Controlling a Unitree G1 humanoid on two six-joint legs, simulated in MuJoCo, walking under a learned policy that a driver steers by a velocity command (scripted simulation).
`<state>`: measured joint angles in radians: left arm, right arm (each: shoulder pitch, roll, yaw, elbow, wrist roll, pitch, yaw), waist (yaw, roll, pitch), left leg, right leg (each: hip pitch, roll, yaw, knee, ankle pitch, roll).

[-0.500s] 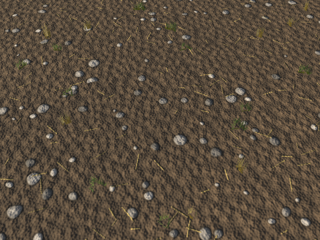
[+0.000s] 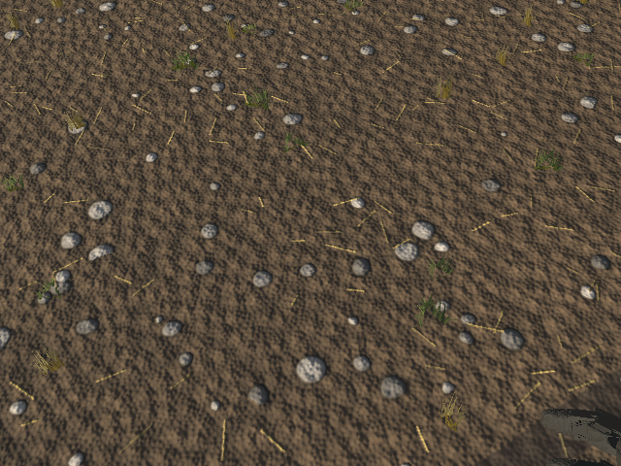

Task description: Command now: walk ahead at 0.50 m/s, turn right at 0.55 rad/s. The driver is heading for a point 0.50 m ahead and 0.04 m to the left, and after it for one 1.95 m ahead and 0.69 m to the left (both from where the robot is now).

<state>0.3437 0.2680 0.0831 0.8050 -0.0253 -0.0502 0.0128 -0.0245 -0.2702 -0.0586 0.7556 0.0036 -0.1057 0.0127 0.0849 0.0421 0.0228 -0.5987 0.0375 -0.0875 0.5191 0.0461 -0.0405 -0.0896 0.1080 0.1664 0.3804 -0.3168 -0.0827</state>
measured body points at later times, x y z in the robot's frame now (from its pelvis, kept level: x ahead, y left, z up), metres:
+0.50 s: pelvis +0.27 +0.01 +0.00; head +0.31 +0.00 +0.45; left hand +0.53 +0.21 -0.08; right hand +0.23 -0.27 -0.13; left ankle +0.19 +0.14 -0.74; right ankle +0.42 -0.15 -0.71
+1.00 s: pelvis +0.53 -0.03 +0.00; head +0.56 -0.03 +0.44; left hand +0.53 +0.25 -0.13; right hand +0.75 -0.26 -0.10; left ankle +0.69 +0.13 -0.70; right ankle +0.43 -0.15 -0.74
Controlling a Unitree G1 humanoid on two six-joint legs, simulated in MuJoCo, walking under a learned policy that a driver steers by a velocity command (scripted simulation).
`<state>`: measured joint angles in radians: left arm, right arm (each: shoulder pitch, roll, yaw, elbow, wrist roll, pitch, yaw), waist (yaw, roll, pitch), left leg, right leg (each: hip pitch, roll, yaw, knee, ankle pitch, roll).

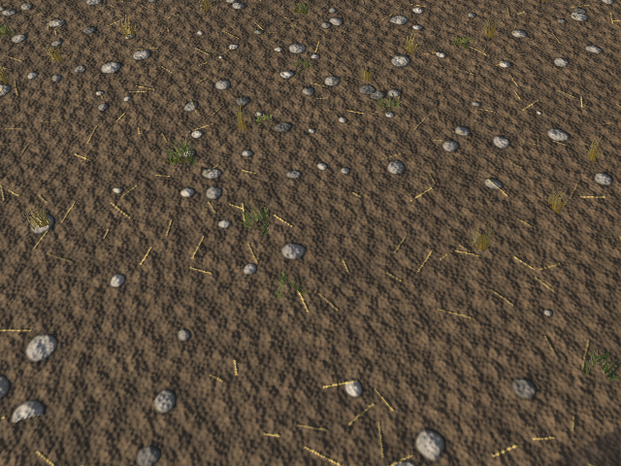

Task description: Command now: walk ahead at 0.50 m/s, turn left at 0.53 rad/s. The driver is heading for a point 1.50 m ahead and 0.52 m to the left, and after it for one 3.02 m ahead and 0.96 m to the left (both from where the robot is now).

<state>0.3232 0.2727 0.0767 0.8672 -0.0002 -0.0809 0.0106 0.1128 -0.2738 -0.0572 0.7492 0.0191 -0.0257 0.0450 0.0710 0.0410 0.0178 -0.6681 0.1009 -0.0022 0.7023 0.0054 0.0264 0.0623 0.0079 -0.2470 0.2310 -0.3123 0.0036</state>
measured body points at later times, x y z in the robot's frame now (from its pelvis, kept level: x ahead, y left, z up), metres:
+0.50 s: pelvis +0.28 +0.04 +0.00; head +0.31 +0.06 +0.45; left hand +0.44 +0.34 -0.08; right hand +0.42 -0.23 -0.10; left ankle +0.19 +0.12 -0.74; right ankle +0.50 -0.07 -0.70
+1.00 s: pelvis +0.54 +0.11 +0.00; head +0.56 +0.14 +0.45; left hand +0.38 +0.36 -0.12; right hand +0.86 +0.04 -0.07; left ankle +0.59 +0.33 -0.69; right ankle +0.50 -0.04 -0.74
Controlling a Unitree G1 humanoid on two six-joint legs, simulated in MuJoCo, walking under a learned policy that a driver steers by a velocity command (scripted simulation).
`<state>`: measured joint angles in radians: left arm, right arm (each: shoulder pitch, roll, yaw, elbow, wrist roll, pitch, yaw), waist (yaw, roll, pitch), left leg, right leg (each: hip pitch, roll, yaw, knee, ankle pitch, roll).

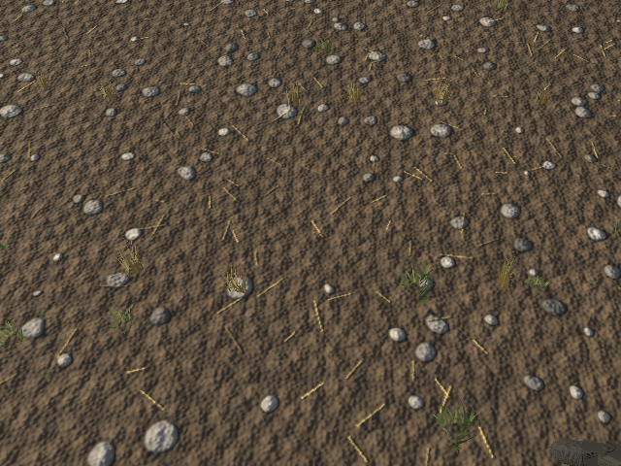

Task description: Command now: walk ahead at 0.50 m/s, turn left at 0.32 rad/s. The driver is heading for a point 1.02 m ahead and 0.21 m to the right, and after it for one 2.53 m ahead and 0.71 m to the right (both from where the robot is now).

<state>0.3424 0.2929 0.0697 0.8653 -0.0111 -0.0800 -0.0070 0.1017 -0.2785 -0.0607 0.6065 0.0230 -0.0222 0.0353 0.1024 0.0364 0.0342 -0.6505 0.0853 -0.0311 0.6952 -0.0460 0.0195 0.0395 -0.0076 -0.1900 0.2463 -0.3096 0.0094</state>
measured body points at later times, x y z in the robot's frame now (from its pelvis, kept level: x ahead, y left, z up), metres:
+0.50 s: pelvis +0.28 +0.03 +0.00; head +0.30 +0.03 +0.45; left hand +0.47 +0.27 -0.10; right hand +0.32 -0.25 -0.11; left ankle +0.19 +0.13 -0.74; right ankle +0.46 -0.13 -0.69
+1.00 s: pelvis +0.57 -0.04 +0.01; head +0.60 -0.07 +0.45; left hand +0.72 +0.21 -0.10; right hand +0.70 -0.35 -0.08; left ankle +0.79 +0.06 -0.69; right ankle +0.49 -0.11 -0.74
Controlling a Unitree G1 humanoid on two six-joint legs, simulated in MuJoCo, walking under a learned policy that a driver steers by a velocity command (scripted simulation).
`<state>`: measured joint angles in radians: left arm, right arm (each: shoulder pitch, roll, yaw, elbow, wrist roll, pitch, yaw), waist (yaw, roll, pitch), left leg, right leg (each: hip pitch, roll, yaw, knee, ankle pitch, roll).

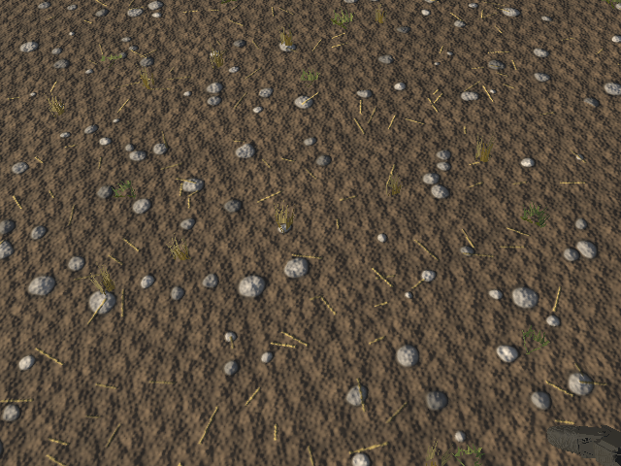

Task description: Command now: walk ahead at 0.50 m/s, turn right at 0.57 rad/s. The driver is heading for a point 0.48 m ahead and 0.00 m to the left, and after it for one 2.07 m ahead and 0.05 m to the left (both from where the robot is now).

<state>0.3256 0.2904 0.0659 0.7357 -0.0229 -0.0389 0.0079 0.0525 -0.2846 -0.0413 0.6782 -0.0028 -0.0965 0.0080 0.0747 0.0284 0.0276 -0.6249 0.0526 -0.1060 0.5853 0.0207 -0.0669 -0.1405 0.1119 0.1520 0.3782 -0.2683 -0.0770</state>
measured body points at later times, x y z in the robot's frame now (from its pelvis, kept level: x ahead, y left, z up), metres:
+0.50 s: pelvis +0.27 +0.01 +0.00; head +0.30 +0.01 +0.45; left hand +0.54 +0.19 -0.08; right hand +0.21 -0.26 -0.13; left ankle +0.20 +0.15 -0.74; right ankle +0.40 -0.16 -0.71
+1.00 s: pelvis +0.53 -0.07 +0.00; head +0.55 -0.08 +0.45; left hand +0.59 +0.21 -0.12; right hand +0.69 -0.34 -0.09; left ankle +0.74 +0.05 -0.70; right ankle +0.42 -0.15 -0.74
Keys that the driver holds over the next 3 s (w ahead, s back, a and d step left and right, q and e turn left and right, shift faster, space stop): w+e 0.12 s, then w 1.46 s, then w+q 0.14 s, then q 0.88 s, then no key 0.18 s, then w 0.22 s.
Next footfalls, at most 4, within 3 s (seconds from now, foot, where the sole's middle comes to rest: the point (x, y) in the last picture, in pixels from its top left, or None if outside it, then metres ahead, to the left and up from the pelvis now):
0.10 left None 0.24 0.14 -0.78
0.60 right None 0.46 -0.16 -0.78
1.12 left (349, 322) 0.79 0.02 -0.78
1.64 right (465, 247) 1.04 -0.27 -0.78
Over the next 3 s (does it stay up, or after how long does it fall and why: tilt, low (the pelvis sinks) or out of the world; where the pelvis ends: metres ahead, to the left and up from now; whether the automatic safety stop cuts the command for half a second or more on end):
stays up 1.17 -0.17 -0.01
